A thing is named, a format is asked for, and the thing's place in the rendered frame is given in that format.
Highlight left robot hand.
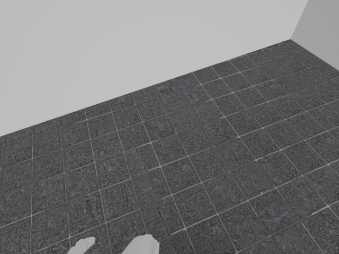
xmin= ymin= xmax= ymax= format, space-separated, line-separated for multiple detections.
xmin=67 ymin=237 xmax=95 ymax=254

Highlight robot left thigh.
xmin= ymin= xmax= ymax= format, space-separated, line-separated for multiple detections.
xmin=121 ymin=235 xmax=159 ymax=254

